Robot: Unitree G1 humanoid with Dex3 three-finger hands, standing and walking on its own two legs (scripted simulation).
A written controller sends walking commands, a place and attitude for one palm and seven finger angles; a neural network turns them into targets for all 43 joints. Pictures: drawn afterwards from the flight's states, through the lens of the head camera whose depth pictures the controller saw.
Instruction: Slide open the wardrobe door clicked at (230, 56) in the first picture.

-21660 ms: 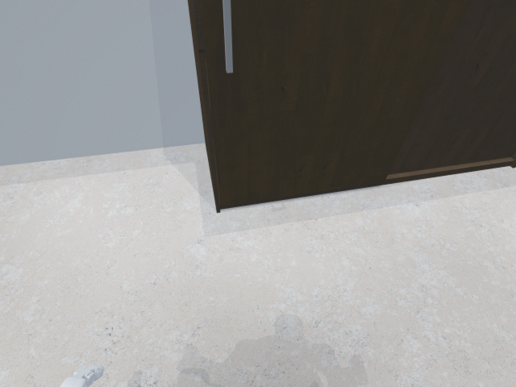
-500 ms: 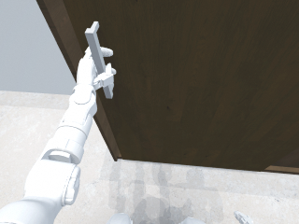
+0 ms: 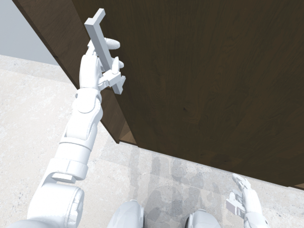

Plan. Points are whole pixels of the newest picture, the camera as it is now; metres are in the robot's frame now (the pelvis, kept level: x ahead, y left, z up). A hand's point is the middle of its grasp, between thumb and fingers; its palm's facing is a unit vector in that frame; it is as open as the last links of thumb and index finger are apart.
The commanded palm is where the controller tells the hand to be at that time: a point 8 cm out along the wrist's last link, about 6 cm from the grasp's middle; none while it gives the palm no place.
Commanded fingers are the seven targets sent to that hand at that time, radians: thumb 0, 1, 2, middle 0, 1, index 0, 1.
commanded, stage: step sideways, sliding the door along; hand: left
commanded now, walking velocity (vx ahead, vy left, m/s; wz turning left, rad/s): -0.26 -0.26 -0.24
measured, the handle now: (111, 58) +0.48 +0.17 +0.12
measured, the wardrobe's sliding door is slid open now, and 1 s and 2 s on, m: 0.15 0.58 0.70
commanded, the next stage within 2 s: stop walking and hold the door there in 2.00 s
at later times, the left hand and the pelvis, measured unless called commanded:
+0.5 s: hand (208, 91) +0.39 -0.07 +0.12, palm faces -0.01 -1.00 -0.07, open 6.0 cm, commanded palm +0.37 -0.07 +0.12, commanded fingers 0.00 0.90 0.90 -0.45 -1.40 -0.45 -1.40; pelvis +0.00 -0.15 +0.00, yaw -1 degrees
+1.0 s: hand out of the picture +0.35 -0.28 +0.12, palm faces -0.16 -0.98 -0.14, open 6.0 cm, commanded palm +0.34 -0.24 +0.12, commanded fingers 0.00 0.90 0.90 -0.45 -1.40 -0.45 -1.40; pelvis -0.06 -0.30 +0.00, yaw -10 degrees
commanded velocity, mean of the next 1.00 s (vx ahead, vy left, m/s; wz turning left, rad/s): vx -0.17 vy -0.28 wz -0.16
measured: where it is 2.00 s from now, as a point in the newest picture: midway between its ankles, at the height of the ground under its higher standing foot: outside the picture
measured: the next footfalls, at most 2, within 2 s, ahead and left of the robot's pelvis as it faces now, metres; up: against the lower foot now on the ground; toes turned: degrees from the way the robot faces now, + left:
left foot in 0.02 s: +0.05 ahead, +0.15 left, +0.00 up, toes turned +8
right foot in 0.28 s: +0.12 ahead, -0.27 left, +0.00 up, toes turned -5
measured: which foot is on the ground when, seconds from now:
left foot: up 0.00-0.00, down 0.02-0.30, up 0.32-0.46, down 0.48-0.80, up 0.82-0.98, down 1.00-1.00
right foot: down 0.00-0.02, up 0.04-0.26, down 0.28-0.48, up 0.50-0.76, down 0.78-1.00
